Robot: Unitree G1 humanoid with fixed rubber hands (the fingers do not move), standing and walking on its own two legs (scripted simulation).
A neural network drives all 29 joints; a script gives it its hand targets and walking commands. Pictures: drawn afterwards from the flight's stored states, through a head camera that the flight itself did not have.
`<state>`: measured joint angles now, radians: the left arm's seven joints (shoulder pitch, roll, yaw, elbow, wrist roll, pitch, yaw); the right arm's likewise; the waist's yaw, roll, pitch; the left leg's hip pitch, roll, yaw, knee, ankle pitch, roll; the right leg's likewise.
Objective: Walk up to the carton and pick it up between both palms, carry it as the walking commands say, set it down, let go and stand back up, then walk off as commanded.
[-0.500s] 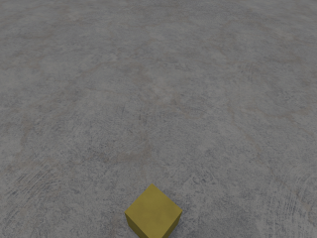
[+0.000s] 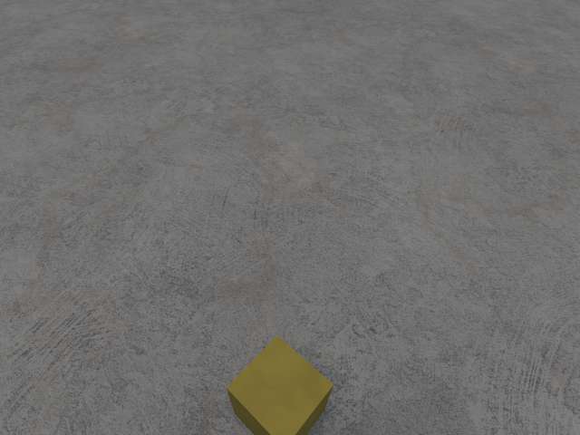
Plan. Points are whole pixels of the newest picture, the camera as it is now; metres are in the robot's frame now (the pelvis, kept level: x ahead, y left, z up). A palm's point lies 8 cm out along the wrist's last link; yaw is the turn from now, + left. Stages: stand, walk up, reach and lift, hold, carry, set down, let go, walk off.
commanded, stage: walk off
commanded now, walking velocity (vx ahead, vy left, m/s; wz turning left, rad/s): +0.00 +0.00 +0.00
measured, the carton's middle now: (280, 400) +0.37 +0.02 -0.66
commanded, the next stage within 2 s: none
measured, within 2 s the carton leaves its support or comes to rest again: neither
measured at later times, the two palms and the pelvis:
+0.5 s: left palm out of the picture +0.01 +0.16 -0.13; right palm out of the picture +0.00 -0.42 -0.14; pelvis -0.05 -0.11 -0.01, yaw +0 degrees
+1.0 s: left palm out of the picture -0.01 +0.03 -0.15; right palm out of the picture -0.08 -0.53 -0.10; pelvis -0.07 -0.23 +0.00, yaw +1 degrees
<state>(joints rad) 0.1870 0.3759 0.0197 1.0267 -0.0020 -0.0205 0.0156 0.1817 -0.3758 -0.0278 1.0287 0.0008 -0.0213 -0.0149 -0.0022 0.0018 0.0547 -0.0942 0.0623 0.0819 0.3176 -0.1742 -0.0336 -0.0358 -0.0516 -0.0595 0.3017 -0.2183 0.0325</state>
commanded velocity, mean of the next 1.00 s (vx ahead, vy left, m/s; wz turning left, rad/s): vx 0.00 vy -0.29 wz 0.00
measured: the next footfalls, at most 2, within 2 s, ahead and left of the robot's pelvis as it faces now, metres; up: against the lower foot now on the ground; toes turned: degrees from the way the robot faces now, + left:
right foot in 0.38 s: +0.01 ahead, -0.22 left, +0.00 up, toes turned -6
left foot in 0.72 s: -0.04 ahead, -0.08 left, +0.00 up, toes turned +11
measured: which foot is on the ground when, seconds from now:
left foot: down 0.00-0.40, up 0.42-0.70, down 0.72-1.00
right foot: down 0.00-0.16, up 0.18-0.36, down 0.38-0.72, up 0.74-1.00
